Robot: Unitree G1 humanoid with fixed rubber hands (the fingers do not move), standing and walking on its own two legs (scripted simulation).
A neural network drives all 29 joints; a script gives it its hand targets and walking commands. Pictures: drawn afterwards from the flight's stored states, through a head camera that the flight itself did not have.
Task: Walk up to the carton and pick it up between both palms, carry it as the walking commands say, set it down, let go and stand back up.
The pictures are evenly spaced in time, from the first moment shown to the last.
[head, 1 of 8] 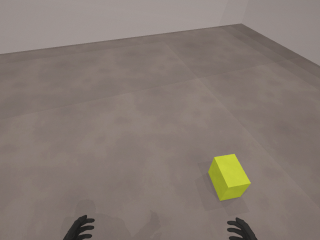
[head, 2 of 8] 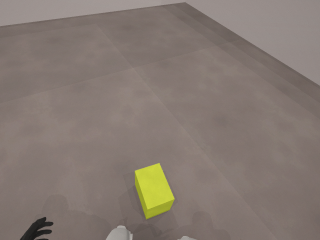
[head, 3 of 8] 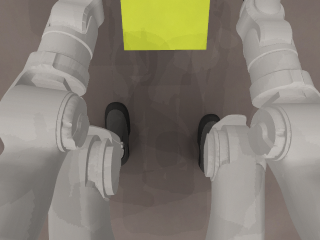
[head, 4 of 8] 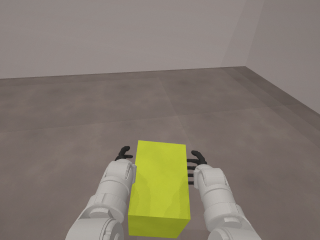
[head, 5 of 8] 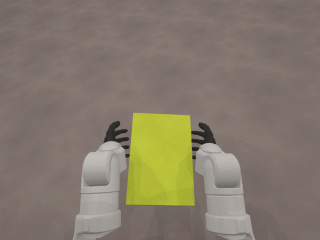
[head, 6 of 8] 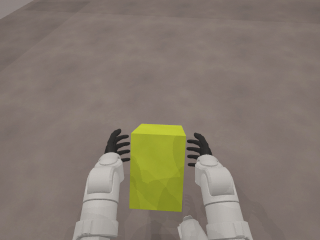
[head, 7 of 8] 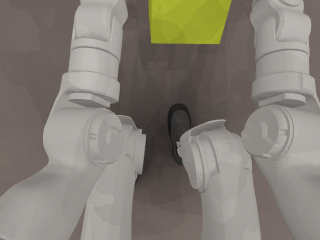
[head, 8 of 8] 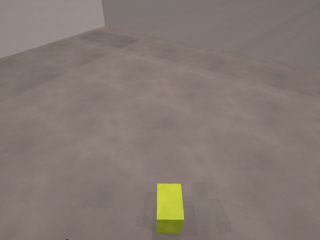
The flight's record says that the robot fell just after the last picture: no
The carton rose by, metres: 0.70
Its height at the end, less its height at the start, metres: +0.00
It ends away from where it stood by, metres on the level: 7.94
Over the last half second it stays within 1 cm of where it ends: yes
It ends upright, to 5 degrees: yes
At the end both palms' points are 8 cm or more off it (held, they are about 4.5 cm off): yes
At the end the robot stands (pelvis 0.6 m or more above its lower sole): yes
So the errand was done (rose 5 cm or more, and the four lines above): yes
